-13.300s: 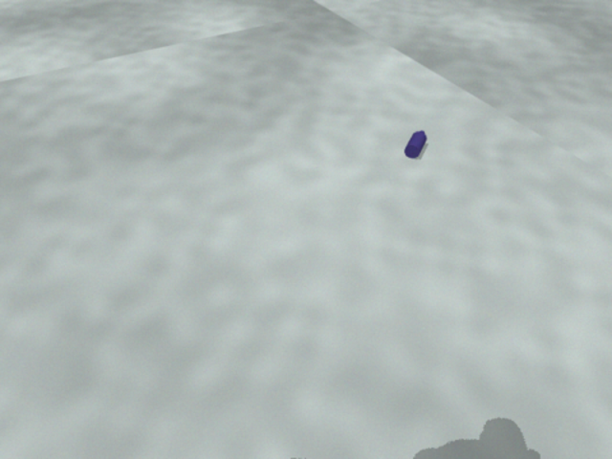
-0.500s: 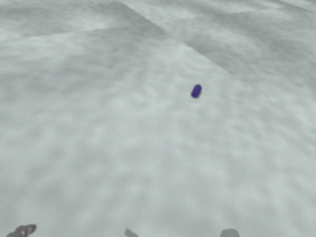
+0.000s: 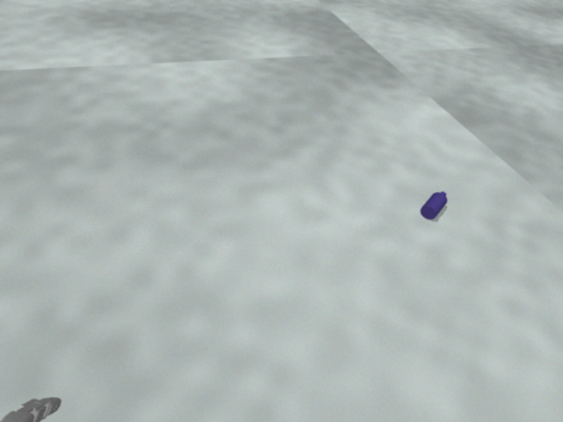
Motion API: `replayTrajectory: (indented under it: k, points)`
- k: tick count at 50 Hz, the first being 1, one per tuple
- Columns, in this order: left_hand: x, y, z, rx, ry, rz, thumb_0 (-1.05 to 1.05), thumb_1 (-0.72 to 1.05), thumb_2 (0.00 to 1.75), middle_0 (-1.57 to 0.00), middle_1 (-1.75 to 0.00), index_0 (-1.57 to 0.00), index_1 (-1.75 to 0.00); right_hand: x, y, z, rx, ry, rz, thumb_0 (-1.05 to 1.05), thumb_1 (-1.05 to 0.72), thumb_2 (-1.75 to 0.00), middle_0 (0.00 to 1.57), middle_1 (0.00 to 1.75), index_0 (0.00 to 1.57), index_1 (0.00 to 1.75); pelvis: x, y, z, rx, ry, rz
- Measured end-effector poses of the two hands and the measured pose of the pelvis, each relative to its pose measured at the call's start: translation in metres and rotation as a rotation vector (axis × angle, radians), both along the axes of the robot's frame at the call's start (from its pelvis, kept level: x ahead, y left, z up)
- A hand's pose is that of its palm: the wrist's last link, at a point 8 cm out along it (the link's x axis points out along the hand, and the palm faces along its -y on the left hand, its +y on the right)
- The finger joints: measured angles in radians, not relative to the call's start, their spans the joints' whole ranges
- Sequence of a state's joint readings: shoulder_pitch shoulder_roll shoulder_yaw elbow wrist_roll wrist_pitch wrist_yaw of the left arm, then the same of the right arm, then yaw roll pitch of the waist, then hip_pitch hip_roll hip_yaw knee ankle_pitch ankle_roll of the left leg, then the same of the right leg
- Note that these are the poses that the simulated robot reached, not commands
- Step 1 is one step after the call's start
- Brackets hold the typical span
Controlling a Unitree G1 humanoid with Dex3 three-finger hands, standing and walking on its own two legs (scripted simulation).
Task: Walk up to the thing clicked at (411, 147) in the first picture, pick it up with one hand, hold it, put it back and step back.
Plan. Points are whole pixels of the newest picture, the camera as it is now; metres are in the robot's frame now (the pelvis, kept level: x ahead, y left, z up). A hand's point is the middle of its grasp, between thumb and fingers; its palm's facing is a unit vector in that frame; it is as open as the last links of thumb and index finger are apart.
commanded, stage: walk up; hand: left
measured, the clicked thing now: (435, 203) +1.34 -0.80 -0.72
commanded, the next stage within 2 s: none
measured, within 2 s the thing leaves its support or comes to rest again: neither
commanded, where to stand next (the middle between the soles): +1.23 -1.17 m, yaw +52 degrees
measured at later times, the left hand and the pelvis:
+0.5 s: hand (212, 413) +0.19 +0.11 -0.17, palm faces +0.21 -0.92 -0.32, open 7.4 cm; pelvis +0.23 -0.16 -0.02, yaw +17 degrees
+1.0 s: hand (325, 316) +0.37 -0.08 -0.15, palm faces +0.50 -0.80 -0.35, open 7.3 cm; pelvis +0.47 -0.36 -0.01, yaw +32 degrees
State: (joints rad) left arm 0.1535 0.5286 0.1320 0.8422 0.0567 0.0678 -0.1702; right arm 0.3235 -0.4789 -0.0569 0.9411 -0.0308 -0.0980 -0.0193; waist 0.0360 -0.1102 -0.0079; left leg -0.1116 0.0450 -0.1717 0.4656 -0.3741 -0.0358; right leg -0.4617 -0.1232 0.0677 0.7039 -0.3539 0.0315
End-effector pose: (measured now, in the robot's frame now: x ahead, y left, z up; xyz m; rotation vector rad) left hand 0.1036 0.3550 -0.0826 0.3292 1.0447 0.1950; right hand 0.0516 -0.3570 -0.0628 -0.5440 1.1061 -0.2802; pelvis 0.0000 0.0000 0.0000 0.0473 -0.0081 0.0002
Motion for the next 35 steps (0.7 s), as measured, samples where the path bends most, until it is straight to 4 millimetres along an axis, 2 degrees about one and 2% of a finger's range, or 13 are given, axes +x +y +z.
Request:
replayTrajectory:
  k: [3, 5, 9, 12, 16, 19, 22, 27, 31, 33, 35]
  points:
    - [0.009, -0.028, 0.004, 0.052, -0.051, 0.049, 0.01, 0.91, 0.9, -0.2, -0.3, -0.2, -0.3, 0.061, -0.043, -0.019, -0.029, 0.001, 0.05, 0.01, -0.9, -0.89, 0.21, 0.31, 0.21, 0.3, 0.026, -0.032, -0.014, -0.03, -0.003, 0.063]
    - [0.004, -0.049, 0.011, 0.051, -0.054, 0.097, 0.01, 0.91, 0.9, -0.2, -0.3, -0.2, -0.3, 0.104, -0.054, -0.022, -0.021, 0.004, 0.083, 0.01, -0.9, -0.89, 0.2, 0.31, 0.21, 0.3, 0.043, -0.046, -0.008, -0.022, -0.004, 0.109]
    - [-0.015, -0.085, 0.021, 0.036, 0.027, 0.198, 0.0, 0.91, 0.9, -0.2, -0.3, -0.21, -0.3, 0.189, -0.052, -0.014, 0.055, -0.03, 0.196, 0.01, -0.91, -0.89, 0.2, 0.3, 0.2, 0.3, 0.083, -0.07, 0.01, -0.013, -0.001, 0.165]
    - [-0.026, -0.106, 0.016, 0.034, 0.105, 0.274, 0.0, 0.91, 0.9, -0.21, -0.3, -0.21, -0.3, 0.245, -0.047, -0.011, 0.089, -0.046, 0.29, 0.01, -0.91, -0.89, 0.2, 0.3, 0.2, 0.3, 0.113, -0.09, 0.012, -0.021, 0.004, 0.205]
    - [-0.03, -0.134, -0.003, 0.012, 0.189, 0.35, 0.01, 0.91, 0.9, -0.2, -0.3, -0.21, -0.3, 0.311, -0.04, -0.014, 0.107, -0.049, 0.386, 0.01, -0.9, -0.89, 0.2, 0.3, 0.2, 0.3, 0.152, -0.113, 0.004, -0.024, 0.002, 0.25]
    - [-0.016, -0.154, -0.028, -0.007, 0.231, 0.37, 0.01, 0.91, 0.9, -0.2, -0.3, -0.21, -0.3, 0.347, -0.045, -0.025, 0.089, -0.085, 0.418, 0.01, -0.9, -0.89, 0.2, 0.3, 0.21, 0.3, 0.184, -0.124, -0.015, -0.026, -0.005, 0.258]
    - [0.018, -0.179, -0.047, -0.033, 0.254, 0.34, 0.01, 0.91, 0.9, -0.2, -0.3, -0.2, -0.3, 0.361, -0.067, -0.031, 0.067, -0.102, 0.372, 0.0, -0.9, -0.89, 0.2, 0.3, 0.21, 0.3, 0.207, -0.142, -0.024, 0.01, -0.017, 0.279]
    - [0.109, -0.216, -0.048, -0.076, 0.137, 0.276, 0.01, 0.91, 0.9, -0.2, -0.3, -0.21, -0.3, 0.367, -0.12, -0.022, 0.024, -0.037, 0.328, 0.0, -0.9, -0.89, 0.21, 0.31, 0.21, 0.3, 0.253, -0.182, -0.018, 0.027, -0.026, 0.312]
    - [0.182, -0.241, -0.04, -0.07, 0.016, 0.26, 0.01, 0.91, 0.9, -0.21, -0.3, -0.21, -0.3, 0.384, -0.177, -0.021, -0.018, 0.055, 0.353, 0.01, -0.9, -0.89, 0.21, 0.31, 0.21, 0.3, 0.293, -0.222, -0.02, 0.01, -0.015, 0.361]
    - [0.214, -0.255, -0.036, -0.044, -0.028, 0.262, 0.01, 0.91, 0.9, -0.21, -0.3, -0.21, -0.3, 0.401, -0.21, -0.023, -0.038, 0.083, 0.353, 0.01, -0.9, -0.89, 0.21, 0.31, 0.21, 0.3, 0.316, -0.247, -0.024, -0.002, -0.007, 0.388]
    - [0.239, -0.271, -0.034, -0.006, -0.071, 0.276, 0.01, 0.91, 0.9, -0.21, -0.3, -0.21, -0.3, 0.427, -0.245, -0.029, -0.068, 0.104, 0.354, 0.01, -0.89, -0.89, 0.21, 0.31, 0.21, 0.3, 0.341, -0.273, -0.033, -0.021, -0.003, 0.411]
